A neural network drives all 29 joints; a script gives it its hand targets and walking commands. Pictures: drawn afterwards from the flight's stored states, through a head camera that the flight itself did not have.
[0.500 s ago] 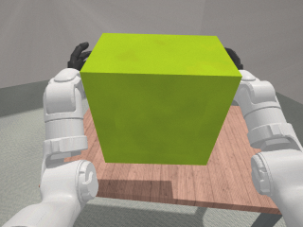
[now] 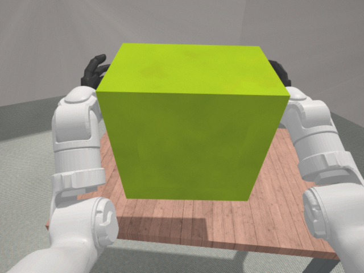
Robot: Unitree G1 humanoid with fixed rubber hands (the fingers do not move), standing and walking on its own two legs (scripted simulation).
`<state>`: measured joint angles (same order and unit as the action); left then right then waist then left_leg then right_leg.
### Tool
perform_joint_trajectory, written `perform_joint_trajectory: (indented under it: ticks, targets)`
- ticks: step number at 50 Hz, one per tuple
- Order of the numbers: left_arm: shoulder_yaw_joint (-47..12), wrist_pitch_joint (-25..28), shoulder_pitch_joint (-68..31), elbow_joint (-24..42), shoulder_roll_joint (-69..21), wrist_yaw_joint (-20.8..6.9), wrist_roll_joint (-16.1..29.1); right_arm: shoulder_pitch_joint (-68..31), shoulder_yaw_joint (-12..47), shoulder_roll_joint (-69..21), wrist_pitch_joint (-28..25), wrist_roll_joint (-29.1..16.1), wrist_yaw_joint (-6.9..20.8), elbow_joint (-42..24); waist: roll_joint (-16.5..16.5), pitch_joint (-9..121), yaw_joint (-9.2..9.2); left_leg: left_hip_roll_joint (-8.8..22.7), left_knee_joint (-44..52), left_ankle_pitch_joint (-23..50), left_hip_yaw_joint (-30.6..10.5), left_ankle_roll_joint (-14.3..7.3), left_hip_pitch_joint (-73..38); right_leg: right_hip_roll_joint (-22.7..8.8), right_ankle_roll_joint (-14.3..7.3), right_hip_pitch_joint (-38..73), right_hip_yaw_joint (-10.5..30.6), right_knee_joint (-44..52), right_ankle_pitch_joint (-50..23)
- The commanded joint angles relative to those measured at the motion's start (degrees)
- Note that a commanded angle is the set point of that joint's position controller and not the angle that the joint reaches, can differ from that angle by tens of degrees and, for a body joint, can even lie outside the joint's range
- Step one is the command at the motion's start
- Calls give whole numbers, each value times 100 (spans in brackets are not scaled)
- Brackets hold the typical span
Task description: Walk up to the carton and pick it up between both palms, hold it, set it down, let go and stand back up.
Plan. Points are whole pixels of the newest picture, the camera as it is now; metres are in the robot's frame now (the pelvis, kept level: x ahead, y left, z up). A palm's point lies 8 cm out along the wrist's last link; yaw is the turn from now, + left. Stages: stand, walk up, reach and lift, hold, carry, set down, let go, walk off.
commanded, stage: hold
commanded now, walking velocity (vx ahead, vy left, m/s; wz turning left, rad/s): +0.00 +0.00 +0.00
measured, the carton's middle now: (188, 126) +0.36 +0.00 +0.20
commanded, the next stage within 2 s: none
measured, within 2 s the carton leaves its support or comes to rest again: neither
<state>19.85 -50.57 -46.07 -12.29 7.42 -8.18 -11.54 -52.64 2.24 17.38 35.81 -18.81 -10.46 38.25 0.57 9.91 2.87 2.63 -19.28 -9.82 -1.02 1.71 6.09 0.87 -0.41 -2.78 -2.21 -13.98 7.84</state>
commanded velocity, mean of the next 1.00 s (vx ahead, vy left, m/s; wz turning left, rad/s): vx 0.00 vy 0.00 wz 0.00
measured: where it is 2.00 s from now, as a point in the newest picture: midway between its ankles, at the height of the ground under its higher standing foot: outside the picture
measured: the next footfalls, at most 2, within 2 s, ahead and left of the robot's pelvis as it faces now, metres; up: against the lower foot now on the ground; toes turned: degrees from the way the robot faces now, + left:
none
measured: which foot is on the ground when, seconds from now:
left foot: down 0.00-1.00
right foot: down 0.00-1.00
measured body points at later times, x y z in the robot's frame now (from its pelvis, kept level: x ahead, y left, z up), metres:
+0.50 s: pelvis +0.00 +0.00 +0.00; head -0.09 +0.01 +0.44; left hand +0.37 +0.19 +0.30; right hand +0.38 -0.19 +0.28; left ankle +0.01 +0.13 -0.75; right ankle +0.00 -0.12 -0.75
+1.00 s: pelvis +0.00 +0.00 +0.00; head -0.09 +0.02 +0.44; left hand +0.36 +0.19 +0.29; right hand +0.38 -0.19 +0.28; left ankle +0.01 +0.13 -0.75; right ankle +0.00 -0.12 -0.75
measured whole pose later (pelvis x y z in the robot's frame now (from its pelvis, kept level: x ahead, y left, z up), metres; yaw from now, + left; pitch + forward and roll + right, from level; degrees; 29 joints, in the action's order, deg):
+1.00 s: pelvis +0.00 +0.00 +0.00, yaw +0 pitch -3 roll -1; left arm 20.2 -50.4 -47.8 -14.4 7.8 -7.7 -11.4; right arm -54.4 1.4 17.1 36.1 -18.0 -9.9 40.5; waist 0.8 10.5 2.2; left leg 2.6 -19.0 -9.4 -0.9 1.6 6.9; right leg 0.9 -0.5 -4.0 -1.9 -14.4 7.7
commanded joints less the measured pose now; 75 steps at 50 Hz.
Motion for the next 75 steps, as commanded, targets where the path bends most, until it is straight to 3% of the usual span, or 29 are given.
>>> perform_joint_trajectory:
  ticks: [1,6,8,10,13,17,20,23,27,28,31,40,42,45,50,53,56,62,64,70,75]
  targets:
    - [-2290,262,-3309,591,-2849,-623,1019,-4526,991,-3230,-393,-954,1012,-2503,-185,1574,55,-449,115,1535,127,38,-4,362,13,936,260,-75,-1222]
    - [-2200,268,-3515,305,-2750,-631,922,-4532,859,-3230,-342,-817,1076,-1993,-250,1266,-18,-415,319,951,154,-31,242,311,-42,799,302,-25,-623]
    - [-2160,302,-3523,392,-2763,-586,958,-4635,1014,-3386,-391,-890,1097,-2140,-139,1548,-137,-430,247,1189,152,-77,180,324,-7,888,304,-65,-825]
    - [-2166,303,-3469,194,-2752,-578,978,-4756,951,-3363,-413,-868,1081,-2188,-54,1565,-85,-453,240,1127,167,-86,150,337,20,823,286,-29,-782]
    - [-2162,288,-3525,16,-2779,-624,930,-4589,810,-3246,-380,-754,1100,-1827,-176,1365,-3,-412,371,757,151,-82,225,301,-30,732,333,15,-515]
    - [-2016,327,-3528,-78,-2688,-684,933,-4756,901,-3357,-398,-808,1058,-1899,21,1437,-71,-465,303,906,164,-151,221,275,37,838,326,-10,-763]
    - [-2048,331,-3550,-211,-2734,-694,963,-4828,843,-3295,-409,-790,1057,-1907,-73,1468,-51,-450,296,861,161,-132,256,278,0,794,338,10,-642]
    - [-2129,364,-3424,105,-2803,-650,1000,-4709,988,-3303,-440,-945,1026,-2177,-141,1760,-53,-478,146,1437,139,-49,57,335,24,998,324,-86,-1220]
    - [-2080,297,-3476,-48,-2730,-695,941,-4566,787,-3123,-339,-813,1030,-1820,-110,1236,78,-423,320,959,119,-44,179,329,-16,761,284,22,-676]
    - [-2050,279,-3503,-86,-2762,-705,905,-4618,802,-3152,-344,-807,1052,-1827,-188,1206,16,-417,328,942,126,-45,239,314,-35,764,308,22,-626]
    - [-2244,337,-3547,338,-2856,-681,1049,-4621,881,-3219,-391,-936,1043,-2173,-277,1663,94,-452,137,1494,125,33,67,325,-9,961,326,-70,-1191]
    - [-2160,251,-3340,437,-2776,-610,942,-4579,1053,-3223,-341,-1036,1058,-2238,-202,1573,-95,-450,153,1516,125,4,66,353,-8,927,298,-81,-1118]
    - [-2156,279,-3441,480,-2769,-583,971,-4642,1080,-3352,-358,-1017,1075,-2250,-62,1634,-138,-451,176,1416,149,-55,104,367,20,928,292,-85,-1047]
    - [-2123,278,-3474,212,-2763,-582,954,-4662,1002,-3327,-349,-944,1092,-2066,-105,1398,-131,-446,233,1176,150,-83,201,337,-1,822,327,-32,-849]
    - [-2319,301,-3628,265,-2861,-610,1053,-4551,781,-3190,-332,-845,1086,-1888,-335,1494,111,-421,278,978,114,9,164,303,-52,785,342,-32,-753]
    - [-2234,320,-3526,197,-2834,-620,1020,-4624,850,-3207,-349,-888,1056,-1998,-275,1566,26,-460,215,1157,124,-9,164,318,-15,900,333,-77,-1003]
    - [-2015,317,-3480,-27,-2689,-672,927,-4625,888,-3228,-310,-852,1029,-1851,-4,1342,-22,-461,278,1076,123,-84,208,310,30,889,317,-38,-967]
    - [-2134,326,-3396,131,-2807,-663,1015,-4817,1023,-3282,-388,-1007,1018,-2302,-8,1715,-78,-454,137,1493,132,-65,51,365,11,985,306,-79,-1230]
    - [-2191,316,-3457,210,-2825,-646,1006,-4619,910,-3195,-336,-977,1024,-2101,-180,1488,44,-440,161,1486,118,-1,41,365,-24,885,300,-65,-1119]
    - [-2171,310,-3576,153,-2810,-605,1030,-4767,917,-3261,-346,-930,1080,-2074,-152,1533,-67,-428,258,1052,114,-68,184,322,-24,819,336,-26,-780]
    - [-2133,298,-3568,13,-2807,-635,978,-4654,836,-3289,-323,-860,1081,-1819,-193,1301,-25,-415,307,952,120,-82,282,295,-32,792,359,-40,-793]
